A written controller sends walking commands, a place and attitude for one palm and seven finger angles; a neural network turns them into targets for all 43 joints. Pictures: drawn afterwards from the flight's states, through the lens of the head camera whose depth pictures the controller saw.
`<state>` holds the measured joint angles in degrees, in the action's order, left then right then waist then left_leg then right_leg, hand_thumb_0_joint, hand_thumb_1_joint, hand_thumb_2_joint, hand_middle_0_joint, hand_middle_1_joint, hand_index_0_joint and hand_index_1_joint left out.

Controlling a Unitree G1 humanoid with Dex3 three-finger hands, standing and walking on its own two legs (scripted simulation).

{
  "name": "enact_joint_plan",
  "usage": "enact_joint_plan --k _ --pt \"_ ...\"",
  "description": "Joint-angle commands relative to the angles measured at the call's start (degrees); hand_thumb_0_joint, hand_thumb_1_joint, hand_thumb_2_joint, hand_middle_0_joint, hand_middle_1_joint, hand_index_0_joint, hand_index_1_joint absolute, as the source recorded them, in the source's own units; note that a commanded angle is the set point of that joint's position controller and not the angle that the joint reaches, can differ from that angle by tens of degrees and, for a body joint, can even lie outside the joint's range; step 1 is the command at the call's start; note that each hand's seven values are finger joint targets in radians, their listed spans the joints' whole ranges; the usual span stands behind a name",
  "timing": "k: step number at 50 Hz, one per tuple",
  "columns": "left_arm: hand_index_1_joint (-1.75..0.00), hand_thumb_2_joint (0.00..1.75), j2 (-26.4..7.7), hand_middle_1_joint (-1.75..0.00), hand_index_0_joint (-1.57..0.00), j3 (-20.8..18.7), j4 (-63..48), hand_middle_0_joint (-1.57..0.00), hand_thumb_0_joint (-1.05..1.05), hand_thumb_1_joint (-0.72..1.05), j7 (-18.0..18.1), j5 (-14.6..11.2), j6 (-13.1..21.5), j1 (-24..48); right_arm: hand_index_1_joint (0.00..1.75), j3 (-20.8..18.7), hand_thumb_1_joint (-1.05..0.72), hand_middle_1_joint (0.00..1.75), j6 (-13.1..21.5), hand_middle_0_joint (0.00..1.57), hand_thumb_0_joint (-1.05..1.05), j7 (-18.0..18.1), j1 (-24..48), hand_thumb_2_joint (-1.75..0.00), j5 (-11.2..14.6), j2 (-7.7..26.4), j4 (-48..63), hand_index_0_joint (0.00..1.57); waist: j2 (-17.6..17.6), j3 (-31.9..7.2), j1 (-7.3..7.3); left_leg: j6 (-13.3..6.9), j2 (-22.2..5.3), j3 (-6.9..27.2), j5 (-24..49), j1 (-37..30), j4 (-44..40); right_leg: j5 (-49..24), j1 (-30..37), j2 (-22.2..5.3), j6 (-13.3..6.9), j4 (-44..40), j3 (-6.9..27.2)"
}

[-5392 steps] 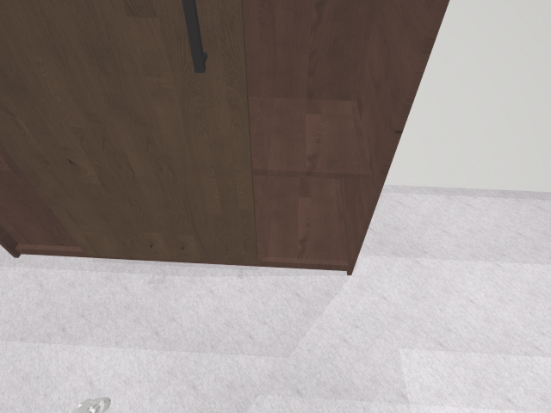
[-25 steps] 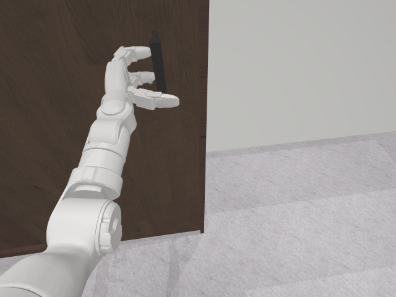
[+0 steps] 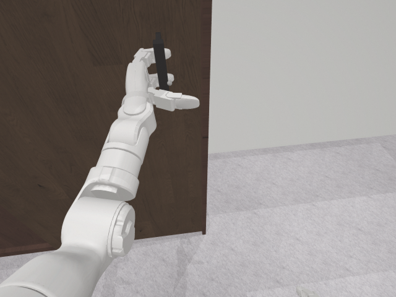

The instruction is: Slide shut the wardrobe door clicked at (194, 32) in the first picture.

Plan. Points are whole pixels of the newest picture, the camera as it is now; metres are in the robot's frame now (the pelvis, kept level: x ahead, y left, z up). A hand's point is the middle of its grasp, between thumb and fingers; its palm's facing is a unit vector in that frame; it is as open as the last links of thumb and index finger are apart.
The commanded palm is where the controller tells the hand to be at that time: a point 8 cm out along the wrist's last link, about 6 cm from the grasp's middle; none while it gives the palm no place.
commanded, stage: slide the fingers in behind the handle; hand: left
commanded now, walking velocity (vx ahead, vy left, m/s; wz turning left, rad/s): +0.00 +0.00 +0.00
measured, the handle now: (162, 72) +0.52 +0.09 +0.21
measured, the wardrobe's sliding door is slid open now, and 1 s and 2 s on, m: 0.00 0.00 0.00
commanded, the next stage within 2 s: grip the handle and tug to test in 1.18 s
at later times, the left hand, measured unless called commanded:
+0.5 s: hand (173, 84) +0.46 +0.06 +0.21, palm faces +0.09 -1.00 +0.02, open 14.0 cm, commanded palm +0.44 +0.11 +0.21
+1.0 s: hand (174, 84) +0.47 +0.06 +0.21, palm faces +0.10 -0.99 +0.02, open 14.0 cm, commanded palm +0.44 +0.10 +0.21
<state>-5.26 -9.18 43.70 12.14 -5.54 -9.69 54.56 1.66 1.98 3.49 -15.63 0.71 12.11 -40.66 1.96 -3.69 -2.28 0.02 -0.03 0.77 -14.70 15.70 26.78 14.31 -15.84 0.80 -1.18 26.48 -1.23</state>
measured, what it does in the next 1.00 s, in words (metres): stands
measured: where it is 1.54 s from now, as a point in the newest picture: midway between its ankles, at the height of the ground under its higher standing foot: outside the picture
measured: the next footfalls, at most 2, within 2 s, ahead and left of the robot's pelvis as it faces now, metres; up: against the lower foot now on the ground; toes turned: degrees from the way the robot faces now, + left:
none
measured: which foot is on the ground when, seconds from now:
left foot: down 0.00-1.00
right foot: down 0.00-1.00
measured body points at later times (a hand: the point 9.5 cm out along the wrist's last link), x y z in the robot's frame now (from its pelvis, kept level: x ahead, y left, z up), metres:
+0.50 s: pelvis +0.00 +0.00 +0.00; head +0.01 -0.01 +0.45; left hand +0.45 +0.11 +0.21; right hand +0.10 -0.24 -0.12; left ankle -0.01 +0.12 -0.74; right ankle -0.01 -0.11 -0.74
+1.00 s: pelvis +0.00 +0.00 +0.00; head +0.01 -0.01 +0.45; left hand +0.46 +0.11 +0.21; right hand +0.09 -0.24 -0.13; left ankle -0.01 +0.12 -0.74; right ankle -0.01 -0.11 -0.74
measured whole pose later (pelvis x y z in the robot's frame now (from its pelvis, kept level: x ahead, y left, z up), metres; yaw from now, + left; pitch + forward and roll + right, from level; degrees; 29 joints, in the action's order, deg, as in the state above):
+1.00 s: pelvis +0.00 +0.00 +0.00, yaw +0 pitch +4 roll +0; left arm -3.5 -7.6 41.8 14.9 -5.0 -10.3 53.8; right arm 0.7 1.6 2.9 -17.4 0.4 12.2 -41.9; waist 1.8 -3.8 -2.5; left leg -0.2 0.0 0.5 -15.2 15.7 27.0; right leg 14.5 -15.7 0.7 -0.9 26.3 -1.0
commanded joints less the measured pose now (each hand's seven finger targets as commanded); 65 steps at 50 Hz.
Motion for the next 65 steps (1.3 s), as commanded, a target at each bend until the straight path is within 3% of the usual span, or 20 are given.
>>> enact_joint_plan --k 1,6,8,10,11,15,17,20,24,32,33,35,39,43,45,47,50,53,55,65 --pt "-1.20 0.30 -9.4 -1.20 -0.30 -1.6 -12.7 -0.30 0.00 -0.50 0.4 0.8 3.7 27.8 0.30 -2.6 -0.90 0.30 2.0 0.20 0.00 0.4 0.7 -0.90 0.2 6.7 6.3 0.20 -7.4 -17.7 0.34 -1.9 0.6 -1.6 17.0 -5.6 -0.8 -21.0 8.6 0.0 0.3 -2.2 -0.3" --pt "-1.20 0.30 -7.8 -1.20 -0.30 0.0 -16.3 -0.30 0.00 -0.50 0.4 0.9 3.0 30.0 0.30 -2.8 -0.90 0.30 1.8 0.20 0.00 0.4 1.0 -0.90 0.4 6.5 6.8 0.20 -4.3 -18.0 0.18 -1.9 0.6 -1.7 17.7 -6.9 -0.7 -21.0 8.2 0.1 0.1 -2.3 -0.3" --pt "-1.20 0.30 -6.2 -1.20 -0.30 1.3 -17.8 -0.30 0.00 -0.50 0.5 0.5 3.1 30.2 0.30 -3.0 -0.90 0.30 2.0 0.20 0.00 0.5 0.7 -0.90 0.3 6.5 6.7 0.20 -4.9 -18.6 -0.18 -1.9 0.4 -1.4 18.7 -7.9 -0.7 -21.1 8.3 0.3 0.0 -2.3 -0.6" --pt "-1.20 0.30 -7.6 -1.20 -0.30 0.1 -19.5 -0.30 0.00 -0.50 0.4 0.2 3.3 29.6 0.30 -3.1 -0.90 0.30 2.2 0.20 0.00 0.5 1.1 -0.90 0.4 6.5 6.6 0.20 -4.9 -20.3 0.43 -1.8 0.5 -1.4 19.3 -8.3 -0.6 -22.2 9.3 0.3 0.0 -2.0 -0.3" --pt "-1.20 0.30 -6.1 -1.20 -0.30 1.1 -19.1 -0.30 0.00 -0.50 0.3 0.1 2.9 28.9 0.30 -3.0 -0.90 0.30 2.3 0.20 0.00 0.5 1.4 -0.90 0.4 6.3 6.6 0.20 -4.4 -19.1 0.17 -1.9 0.6 -1.6 18.9 -8.1 -0.7 -22.0 8.7 0.3 0.0 -2.3 -0.4" --pt "-1.20 0.30 -7.3 -1.20 -0.30 -0.1 -16.9 -0.30 0.00 -0.50 0.9 0.5 1.5 27.6 0.30 -2.8 -0.90 0.30 2.0 0.20 0.00 0.6 1.3 -0.90 0.3 6.6 6.1 0.20 -5.4 -16.8 0.46 -2.0 0.6 -1.6 17.1 -6.7 -1.3 -20.0 8.2 0.2 0.1 -2.9 -0.5" --pt "-1.20 0.30 -6.0 -1.20 -0.30 1.4 -17.0 -0.30 0.00 -0.50 1.3 0.8 1.3 30.7 0.30 -2.8 -0.90 0.30 1.9 0.20 0.00 0.6 1.1 -0.90 0.3 6.4 5.7 0.20 -4.9 -16.2 -0.74 -1.8 0.5 -1.3 15.9 -7.1 -1.3 -18.4 6.9 0.2 0.2 -3.2 -0.6" --pt "-1.20 0.30 -5.0 -1.20 -0.30 1.8 -15.7 -0.30 0.00 -0.50 1.6 0.4 1.4 31.3 0.30 -2.7 -0.90 0.30 2.1 0.20 0.00 0.7 1.3 -0.90 0.2 6.4 5.5 0.20 -4.9 -16.1 -0.83 -1.9 0.6 -1.2 15.8 -7.2 -1.2 -18.2 6.5 0.3 0.2 -3.2 -0.4" --pt "-1.20 0.30 -6.9 -1.20 -0.30 0.0 -14.7 -0.30 0.00 -0.50 2.2 0.7 2.8 31.9 0.30 -2.8 -0.90 0.30 2.3 0.20 0.00 0.7 0.8 -0.90 -0.1 6.5 5.2 0.20 -5.0 -18.0 -0.41 -1.7 0.5 -1.1 16.4 -7.2 -1.1 -18.5 7.2 0.1 0.1 -2.7 -0.4" --pt "-1.20 0.30 -5.2 -1.20 -0.30 1.1 -12.7 -0.30 0.00 -0.50 2.4 0.9 3.2 32.9 0.30 -2.8 -0.90 0.30 2.3 0.20 0.00 0.2 0.2 -0.90 -0.2 6.5 5.0 0.20 -6.9 -16.9 -1.14 -1.8 0.6 -1.3 16.2 -6.2 -0.7 -19.4 6.7 0.2 0.3 -2.5 -0.5" --pt "-1.20 0.30 -6.4 -1.20 -0.30 0.0 -12.6 -0.30 0.00 -0.50 2.4 0.8 3.3 31.8 0.30 -3.0 -0.90 0.30 2.1 0.20 0.00 0.3 0.0 -0.90 -0.3 6.8 5.1 0.20 -7.1 -17.9 -0.46 -1.8 0.6 -1.3 16.6 -6.2 -0.8 -19.4 7.7 0.1 0.2 -2.4 -0.5" --pt "-1.20 0.30 -6.0 -1.20 -0.30 0.8 -14.1 -0.30 0.00 -0.50 2.3 1.1 3.6 33.7 0.30 -2.9 -0.90 0.30 2.1 0.20 0.00 0.3 0.4 -0.90 -0.2 6.4 5.2 0.20 -4.7 -18.4 -0.89 -1.8 0.6 -1.6 17.0 -6.8 -0.6 -20.1 7.2 0.1 0.2 -2.3 -0.3" --pt "-1.20 0.30 -4.6 -1.20 -0.30 1.4 -13.8 -0.30 0.00 -0.50 2.2 0.9 4.0 31.8 0.30 -3.0 -0.90 0.30 2.4 0.20 0.00 0.1 0.2 -0.90 -0.2 6.3 5.3 0.20 -4.9 -18.7 -0.47 -1.6 0.5 -1.4 17.8 -7.1 -0.5 -20.2 7.2 0.3 0.0 -2.0 -0.6" --pt "-1.20 0.30 -6.0 -1.20 -0.30 0.5 -14.4 -0.30 0.00 -0.50 2.3 1.0 3.6 30.7 0.30 -3.1 -0.90 0.30 2.1 0.20 0.00 0.0 -0.1 -0.90 -0.2 6.6 5.2 0.20 -5.4 -19.0 -0.06 -1.5 0.5 -1.4 18.7 -6.7 -0.7 -21.1 8.4 0.2 -0.1 -1.9 -0.8" --pt "-1.20 0.30 -3.7 -1.20 -0.30 2.2 -15.7 -0.30 0.00 -0.50 2.4 1.2 3.4 31.1 0.30 -3.1 -0.90 0.30 2.2 0.20 0.00 -0.1 0.3 -0.90 -0.1 6.2 5.6 0.20 -4.3 -18.5 -0.52 -1.6 0.4 -1.4 19.0 -7.5 -0.5 -21.0 7.1 0.4 -0.1 -1.9 -0.8" --pt "-1.20 0.30 -3.4 -1.20 -0.30 2.3 -15.9 -0.30 0.00 -0.50 2.5 0.9 3.0 30.7 0.30 -3.3 -0.90 0.30 2.2 0.20 0.00 -0.2 0.3 -0.90 -0.1 6.3 5.5 0.20 -5.9 -18.7 -0.56 -1.6 0.3 -1.4 19.0 -7.5 -0.5 -21.1 7.3 0.5 -0.1 -1.9 -0.9" --pt "-1.20 0.30 -2.6 -1.20 -0.30 3.0 -16.8 -0.30 0.00 -0.50 2.6 0.8 2.7 31.6 0.30 -3.2 -0.90 0.30 2.2 0.20 0.00 -0.1 0.6 -0.90 0.0 6.2 5.5 0.20 -4.3 -18.8 -0.50 -1.5 0.3 -1.2 19.2 -8.3 -0.5 -20.7 6.9 0.6 -0.2 -1.9 -0.9" --pt "-1.20 0.30 -3.3 -1.20 -0.30 2.1 -15.5 -0.30 0.00 -0.50 2.6 0.5 2.2 30.6 0.30 -3.2 -0.90 0.30 2.1 0.20 0.00 0.0 0.4 -0.90 -0.2 6.5 5.2 0.20 -6.4 -18.2 -0.34 -1.5 0.4 -1.2 18.7 -7.8 -0.8 -20.3 7.5 0.5 -0.1 -2.2 -1.1" --pt "-1.20 0.30 -3.8 -1.20 -0.30 2.1 -16.7 -0.30 0.00 -0.50 2.7 0.8 2.4 32.4 0.30 -3.1 -0.90 0.30 2.1 0.20 0.00 0.1 0.4 -0.90 -0.2 6.4 5.2 0.20 -4.9 -18.6 -0.62 -1.5 0.5 -1.1 18.7 -7.9 -0.7 -20.5 7.2 0.4 -0.1 -2.1 -0.8" --pt "-1.21 0.32 -4.5 -1.21 -0.30 1.5 -14.9 -0.30 0.00 -0.45 2.7 1.0 2.7 32.2 0.30 -2.9 -0.90 0.30 1.8 0.20 0.00 0.2 0.6 -0.90 -0.3 6.3 5.3 0.20 -5.0 -17.9 -0.81 -1.6 0.5 -1.4 18.0 -7.3 -0.5 -20.5 7.0 0.2 0.1 -2.2 -0.6"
